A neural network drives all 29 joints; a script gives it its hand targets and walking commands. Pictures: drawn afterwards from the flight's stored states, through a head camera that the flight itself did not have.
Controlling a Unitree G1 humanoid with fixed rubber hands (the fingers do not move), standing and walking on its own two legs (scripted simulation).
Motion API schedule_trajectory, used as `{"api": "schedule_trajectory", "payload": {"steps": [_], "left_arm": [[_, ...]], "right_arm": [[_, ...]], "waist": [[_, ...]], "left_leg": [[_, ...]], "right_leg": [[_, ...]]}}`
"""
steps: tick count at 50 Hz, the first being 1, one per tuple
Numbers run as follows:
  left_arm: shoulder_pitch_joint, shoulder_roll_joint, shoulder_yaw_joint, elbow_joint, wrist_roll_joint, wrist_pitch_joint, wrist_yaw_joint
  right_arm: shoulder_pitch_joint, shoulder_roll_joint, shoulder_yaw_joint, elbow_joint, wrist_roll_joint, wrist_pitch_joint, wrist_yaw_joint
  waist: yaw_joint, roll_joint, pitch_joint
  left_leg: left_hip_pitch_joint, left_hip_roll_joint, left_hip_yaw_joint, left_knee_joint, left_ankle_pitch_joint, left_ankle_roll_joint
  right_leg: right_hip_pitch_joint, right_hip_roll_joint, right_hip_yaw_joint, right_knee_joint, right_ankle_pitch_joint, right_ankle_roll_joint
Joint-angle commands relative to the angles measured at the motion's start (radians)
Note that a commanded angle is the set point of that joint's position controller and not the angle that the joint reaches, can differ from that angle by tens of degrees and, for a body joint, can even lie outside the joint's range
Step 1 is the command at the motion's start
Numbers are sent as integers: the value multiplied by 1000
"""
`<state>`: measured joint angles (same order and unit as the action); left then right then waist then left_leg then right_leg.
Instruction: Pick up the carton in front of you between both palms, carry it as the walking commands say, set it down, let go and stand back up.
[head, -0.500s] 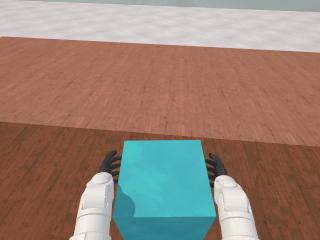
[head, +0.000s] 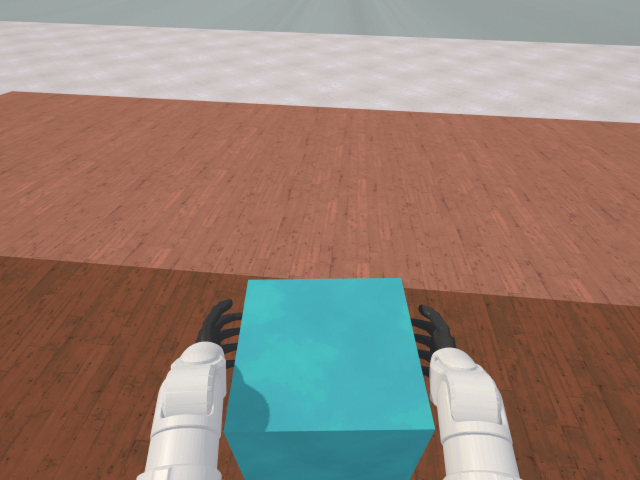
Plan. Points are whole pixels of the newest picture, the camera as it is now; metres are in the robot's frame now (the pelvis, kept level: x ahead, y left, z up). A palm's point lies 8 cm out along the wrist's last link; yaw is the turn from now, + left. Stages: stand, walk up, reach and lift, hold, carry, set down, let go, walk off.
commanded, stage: hold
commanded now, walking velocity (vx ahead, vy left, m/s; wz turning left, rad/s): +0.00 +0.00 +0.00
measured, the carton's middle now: (325, 391) +0.28 +0.00 -0.02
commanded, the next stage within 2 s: carry in 0.98 s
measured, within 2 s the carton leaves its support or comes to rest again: neither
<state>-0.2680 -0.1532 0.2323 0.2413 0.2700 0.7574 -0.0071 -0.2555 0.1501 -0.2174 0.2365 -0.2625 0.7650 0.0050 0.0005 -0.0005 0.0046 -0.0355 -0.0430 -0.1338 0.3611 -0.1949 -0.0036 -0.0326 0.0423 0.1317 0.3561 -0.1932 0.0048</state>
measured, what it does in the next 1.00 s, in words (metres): stands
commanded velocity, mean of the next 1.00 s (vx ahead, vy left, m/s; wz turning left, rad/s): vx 0.03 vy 0.00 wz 0.00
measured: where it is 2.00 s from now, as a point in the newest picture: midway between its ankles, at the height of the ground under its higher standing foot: (312, 475)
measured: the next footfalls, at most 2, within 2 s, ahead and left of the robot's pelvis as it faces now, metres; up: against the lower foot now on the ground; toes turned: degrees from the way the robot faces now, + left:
right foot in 1.62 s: +0.33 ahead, -0.09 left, +0.00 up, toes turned -8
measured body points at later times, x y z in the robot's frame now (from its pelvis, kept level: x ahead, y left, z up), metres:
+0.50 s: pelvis +0.00 +0.00 +0.00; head -0.05 +0.00 +0.45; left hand +0.30 +0.15 +0.04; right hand +0.30 -0.15 +0.04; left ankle +0.01 +0.12 -0.75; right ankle +0.01 -0.13 -0.75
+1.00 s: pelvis +0.00 +0.00 +0.00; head -0.05 +0.00 +0.45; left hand +0.30 +0.15 +0.04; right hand +0.30 -0.15 +0.04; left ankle +0.01 +0.12 -0.75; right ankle +0.01 -0.13 -0.75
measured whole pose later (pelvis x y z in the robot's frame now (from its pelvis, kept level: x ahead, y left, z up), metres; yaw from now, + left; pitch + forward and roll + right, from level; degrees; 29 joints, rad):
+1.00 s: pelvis +0.00 +0.00 +0.00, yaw +0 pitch -6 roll +0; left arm -0.27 -0.15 0.23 0.23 0.27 0.76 -0.01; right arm -0.26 0.15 -0.21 0.22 -0.27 0.77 0.01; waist 0.00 0.00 -0.02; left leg -0.09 -0.04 -0.12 0.40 -0.21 0.00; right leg -0.08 0.04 0.12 0.39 -0.21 0.01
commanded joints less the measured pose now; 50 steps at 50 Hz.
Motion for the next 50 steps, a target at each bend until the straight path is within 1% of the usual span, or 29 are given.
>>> {"api": "schedule_trajectory", "payload": {"steps": [1,12,18,33,40,48,49,50], "left_arm": [[-485,-913,-535,-15,-242,-22,-227],[-535,-923,-528,17,-236,-31,-231],[-527,-921,-525,16,-235,-29,-230],[-464,-915,-538,-26,-247,-23,-223],[-453,-912,-543,-37,-251,-22,-223],[-463,-913,-541,-31,-251,-23,-224],[-479,-911,-553,-29,-249,-20,-227],[-474,-915,-558,-33,-261,-20,-227]], "right_arm": [[-526,899,530,-43,246,-33,227],[-575,911,523,-10,241,-41,229],[-567,909,519,-11,240,-40,228],[-505,901,533,-55,252,-35,223],[-493,898,537,-66,253,-34,222],[-502,898,536,-61,252,-35,223],[-525,907,538,-54,251,-34,227],[-521,900,549,-64,260,-34,228]], "waist": [[0,1,-170],[1,2,-190],[0,1,-196],[2,2,-214],[2,2,-209],[2,2,-202],[3,-13,-189],[-2,-8,-208]], "left_leg": [[0,-40,63,-52,101,-11],[-4,-38,67,-44,65,-9],[6,-39,67,-44,92,-11],[31,-43,61,-45,185,-15],[32,-43,60,-46,189,-15],[24,-41,61,-46,166,-13],[-104,115,18,19,-18,13],[-142,122,-11,-2,-247,22]], "right_leg": [[15,41,-61,-48,96,7],[6,38,-62,-40,58,5],[12,39,-61,-40,84,6],[36,44,-55,-42,176,10],[37,45,-53,-44,180,10],[31,43,-54,-44,156,8],[-93,-119,-21,28,-9,-12],[-138,-119,17,3,-243,-21]]}}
